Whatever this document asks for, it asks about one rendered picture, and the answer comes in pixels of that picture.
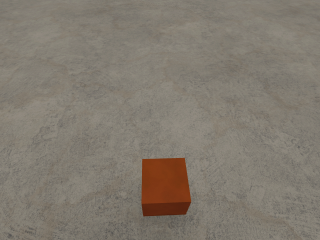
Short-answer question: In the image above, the carton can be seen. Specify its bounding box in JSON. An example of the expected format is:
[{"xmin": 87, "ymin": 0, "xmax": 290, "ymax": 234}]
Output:
[{"xmin": 141, "ymin": 158, "xmax": 191, "ymax": 217}]

